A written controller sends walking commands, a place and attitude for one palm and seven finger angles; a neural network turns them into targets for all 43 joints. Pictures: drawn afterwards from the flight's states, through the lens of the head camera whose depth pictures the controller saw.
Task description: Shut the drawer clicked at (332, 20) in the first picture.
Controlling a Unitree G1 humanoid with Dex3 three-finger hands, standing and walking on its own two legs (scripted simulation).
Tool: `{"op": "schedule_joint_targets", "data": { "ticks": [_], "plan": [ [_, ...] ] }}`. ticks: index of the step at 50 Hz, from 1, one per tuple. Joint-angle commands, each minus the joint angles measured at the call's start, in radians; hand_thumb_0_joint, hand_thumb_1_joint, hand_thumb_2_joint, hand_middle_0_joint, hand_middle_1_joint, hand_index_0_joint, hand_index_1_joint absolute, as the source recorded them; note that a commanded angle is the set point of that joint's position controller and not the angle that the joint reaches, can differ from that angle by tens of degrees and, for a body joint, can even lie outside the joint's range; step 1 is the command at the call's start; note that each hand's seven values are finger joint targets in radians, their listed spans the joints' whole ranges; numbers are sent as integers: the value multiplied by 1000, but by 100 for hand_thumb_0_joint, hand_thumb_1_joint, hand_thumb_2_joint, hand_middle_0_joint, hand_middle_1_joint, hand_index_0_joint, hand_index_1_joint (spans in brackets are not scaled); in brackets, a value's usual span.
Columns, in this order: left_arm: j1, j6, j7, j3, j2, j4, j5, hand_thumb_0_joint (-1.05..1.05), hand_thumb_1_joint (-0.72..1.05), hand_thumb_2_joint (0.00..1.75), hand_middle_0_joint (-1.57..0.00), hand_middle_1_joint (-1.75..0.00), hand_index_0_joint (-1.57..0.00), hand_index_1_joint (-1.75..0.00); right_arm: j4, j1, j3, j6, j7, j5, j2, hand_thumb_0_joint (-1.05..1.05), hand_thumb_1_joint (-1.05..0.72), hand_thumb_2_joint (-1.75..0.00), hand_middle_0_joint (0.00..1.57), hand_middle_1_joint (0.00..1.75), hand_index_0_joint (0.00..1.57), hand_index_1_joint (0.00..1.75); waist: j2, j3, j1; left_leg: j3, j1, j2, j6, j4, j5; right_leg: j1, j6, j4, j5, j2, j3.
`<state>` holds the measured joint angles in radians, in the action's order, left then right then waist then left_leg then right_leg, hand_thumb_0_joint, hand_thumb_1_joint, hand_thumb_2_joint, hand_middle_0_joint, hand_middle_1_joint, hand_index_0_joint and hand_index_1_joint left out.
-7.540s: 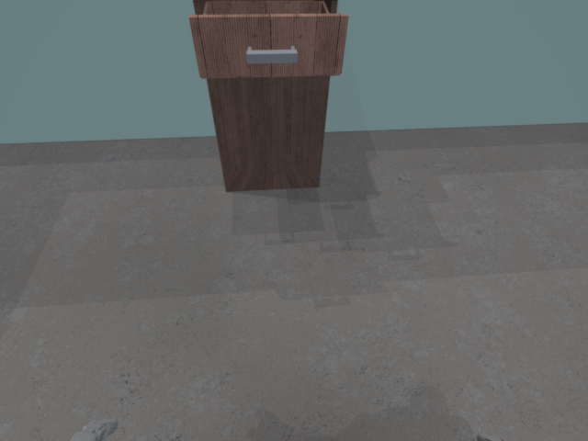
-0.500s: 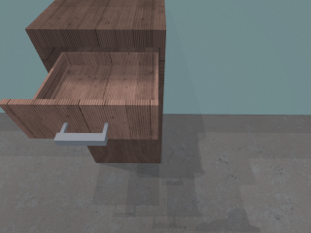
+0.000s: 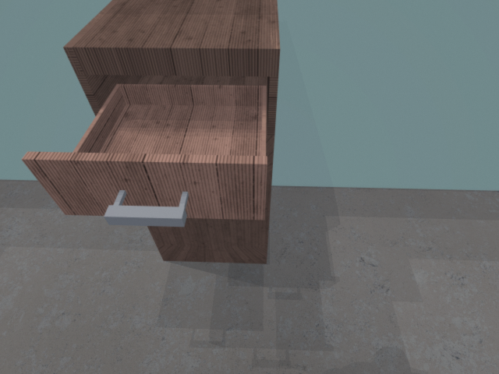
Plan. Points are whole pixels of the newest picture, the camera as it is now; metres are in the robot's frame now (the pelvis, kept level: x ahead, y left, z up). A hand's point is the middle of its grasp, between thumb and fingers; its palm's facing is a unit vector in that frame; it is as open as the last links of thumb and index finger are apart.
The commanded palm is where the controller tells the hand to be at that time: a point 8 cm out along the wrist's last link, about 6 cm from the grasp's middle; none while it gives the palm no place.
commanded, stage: look again from close up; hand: left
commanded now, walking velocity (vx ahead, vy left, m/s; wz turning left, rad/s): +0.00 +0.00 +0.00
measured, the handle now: (149, 206) +0.38 +0.21 +0.05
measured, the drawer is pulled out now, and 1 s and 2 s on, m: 0.28 0.28 0.28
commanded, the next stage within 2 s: shuffle to correct the standing spot in 0.30 s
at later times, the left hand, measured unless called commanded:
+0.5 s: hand out of the picture +0.01 +0.17 -0.17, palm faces +0.01 -0.98 -0.20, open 7.3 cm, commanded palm none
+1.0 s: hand out of the picture +0.09 +0.18 -0.18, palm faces +0.05 -0.97 -0.22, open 7.4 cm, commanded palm none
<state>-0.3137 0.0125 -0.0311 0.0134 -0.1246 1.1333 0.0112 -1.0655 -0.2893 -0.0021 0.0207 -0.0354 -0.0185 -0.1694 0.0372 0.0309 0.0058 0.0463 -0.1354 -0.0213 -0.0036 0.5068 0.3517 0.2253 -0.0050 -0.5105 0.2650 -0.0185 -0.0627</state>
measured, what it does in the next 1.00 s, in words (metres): lifts its left foot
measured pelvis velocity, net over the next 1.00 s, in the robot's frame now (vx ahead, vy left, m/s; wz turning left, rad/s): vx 0.07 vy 0.01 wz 0.01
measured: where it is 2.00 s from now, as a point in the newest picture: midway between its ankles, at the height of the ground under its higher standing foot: outside the picture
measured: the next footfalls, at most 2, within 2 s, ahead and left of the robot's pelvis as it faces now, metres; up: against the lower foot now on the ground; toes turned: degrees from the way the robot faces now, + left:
left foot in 1.08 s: +0.12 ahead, +0.13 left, +0.00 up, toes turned +3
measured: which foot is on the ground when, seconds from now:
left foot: down 0.00-0.92, up 0.94-1.00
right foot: down 0.00-1.00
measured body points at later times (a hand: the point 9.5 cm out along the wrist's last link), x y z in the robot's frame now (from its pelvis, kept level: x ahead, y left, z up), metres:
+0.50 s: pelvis +0.00 +0.00 +0.00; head +0.02 -0.01 +0.45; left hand +0.01 +0.23 -0.16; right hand -0.02 -0.21 -0.16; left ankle -0.05 +0.11 -0.74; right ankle +0.01 -0.12 -0.74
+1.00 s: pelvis +0.07 +0.01 +0.00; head +0.11 +0.00 +0.44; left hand +0.09 +0.23 -0.16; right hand +0.06 -0.21 -0.17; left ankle +0.00 +0.12 -0.70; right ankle +0.03 -0.10 -0.74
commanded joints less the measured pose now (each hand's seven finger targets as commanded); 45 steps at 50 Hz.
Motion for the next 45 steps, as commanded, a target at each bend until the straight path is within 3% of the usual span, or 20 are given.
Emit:
{"op": "schedule_joint_targets", "data": {
  "ticks": [1,7,12,14,20,22,24,26,28,33,35,37,38,39,40,41,42,43,44,45],
  "plan": [
    [-23,12,-3,-16,-106,-51,-2,0,90,90,-20,-30,-20,-30,33,-73,0,15,4,7,-75,0,-90,-90,20,30,20,30,-33,84,-7,-94,-122,-85,-34,-162,-157,-20,-41,74,-82,-70,98],
    [-24,9,-2,-16,-117,-47,-4,0,90,90,-20,-30,-20,-30,6,-81,-5,15,5,6,-75,0,-90,-90,20,30,20,30,-51,91,-4,-88,-109,-70,-34,-176,-149,-22,-37,83,-82,-78,103],
    [-18,10,-2,-20,-123,-50,-5,0,90,90,-20,-30,-20,-30,-15,-87,-7,17,5,6,-68,0,-90,-90,20,30,20,30,-59,56,-1,-78,-85,-67,-33,-169,-189,-47,-36,76,-135,-87,99],
    [-17,9,-2,-20,-121,-49,-6,0,90,90,-20,-30,-20,-30,-21,-84,-6,16,4,5,-67,0,-90,-90,20,30,20,30,-40,61,1,-77,-85,-67,-32,-171,-189,-42,-36,77,-133,-85,99],
    [-12,14,-5,-23,-128,-47,-6,0,90,90,-20,-30,-20,-30,-39,-88,-4,18,1,6,-59,0,-90,-90,20,30,20,30,-45,16,-2,-63,-49,-67,-26,-150,-270,-74,-39,61,-260,-95,100],
    [-18,11,-3,-25,-128,-43,-1,0,90,90,-20,-30,-20,-30,-49,-100,-5,13,4,3,-56,0,-90,-90,20,30,20,30,-54,17,0,-51,-62,-59,-30,-139,-138,-73,-47,53,-124,-93,97],
    [-14,5,1,-30,-128,-49,5,0,90,90,-20,-30,-20,-30,-48,-94,-2,6,7,-2,-56,0,-90,-90,20,30,20,30,-50,64,3,-46,-92,-50,-35,-132,-22,-27,-54,69,51,-87,106],
    [-11,3,6,-34,-139,-52,7,0,90,90,-20,-30,-20,-30,-44,-91,-2,2,11,-4,-47,0,-90,-90,20,30,20,30,-48,116,3,-43,-129,-38,-38,-120,55,15,-66,91,177,-88,131],
    [-20,4,10,-41,-148,-58,8,0,90,90,-20,-30,-20,-30,-39,-97,-3,2,14,-6,-40,0,-90,-90,20,30,20,30,-66,127,2,-31,-135,-26,-39,-95,60,27,-77,103,217,-93,143],
    [-62,15,11,-56,-158,-52,5,0,90,90,-20,-30,-20,-30,-30,-112,-3,20,9,-2,-29,0,-90,-90,20,30,20,30,-94,78,2,7,-130,-1,-33,2,-62,-33,-111,59,-12,-128,161],
    [-54,17,10,-59,-149,-54,6,0,90,90,-20,-30,-20,-30,-37,-133,-2,31,6,-1,-38,0,-90,-90,20,30,20,30,-60,54,-7,-4,-87,-18,-36,-6,-182,-40,-105,-23,-167,-111,117],
    [-22,19,11,-53,-122,-69,6,0,90,90,-20,-30,-20,-30,-61,-188,6,38,-2,-1,-75,0,-90,-90,20,30,20,30,71,11,-31,-62,23,-84,-60,-29,-462,8,-77,-163,-228,-48,15],
    [8,18,10,-49,-94,-86,8,0,90,90,-20,-30,-20,-30,-72,-224,13,37,-9,-3,-99,0,-90,-90,20,30,20,30,154,23,-48,-126,89,-150,-95,-60,-681,92,-55,-243,-129,-1,-34],
    [43,18,5,-43,-80,-103,7,0,90,90,-20,-30,-20,-30,-80,-239,13,34,-16,-4,-112,0,-90,-90,20,30,20,30,211,53,-51,-185,150,-210,-135,-60,-956,183,-42,-286,75,18,-58],
    [71,15,1,-43,-80,-114,5,0,90,90,-20,-30,-20,-30,-81,-240,12,26,-18,-7,-114,0,-90,-90,20,30,20,30,199,75,-52,-202,195,-240,-154,-42,-1175,234,-43,-284,228,19,-55],
    [71,11,-1,-48,-83,-112,2,0,90,90,-20,-30,-20,-30,-71,-215,10,18,-20,-7,-112,0,-90,-90,20,30,20,30,158,94,-36,-175,165,-232,-147,-17,-1238,192,-47,-224,231,10,-57],
    [29,12,0,-52,-80,-102,-2,0,90,90,-20,-30,-20,-30,-54,-175,9,17,-23,-4,-112,0,-90,-90,20,30,20,30,128,84,-6,-129,143,-197,-117,28,-1244,112,-44,-109,142,8,-60],
    [-60,16,0,-60,-94,-73,-2,0,90,90,-20,-30,-20,-30,-36,-132,11,15,-26,6,-104,0,-90,-90,20,30,20,30,53,47,36,-82,62,-140,-78,120,-1173,-48,-48,-33,-174,4,-30],
    [-169,26,-9,-71,-139,-35,-1,0,90,90,-20,-30,-20,-30,-4,-95,11,19,-27,16,-91,0,-90,-90,20,30,20,30,-81,-24,73,-35,-123,-65,-40,248,-897,-252,-72,-38,-667,-86,93],
    [-244,32,-16,-73,-180,-3,-3,0,90,90,-20,-30,-20,-30,19,-47,7,20,-21,24,-59,0,-90,-90,20,30,20,30,-197,-64,90,6,-238,9,-4,379,-192,-334,-169,-6,-1129,-266,211]
  ]
}}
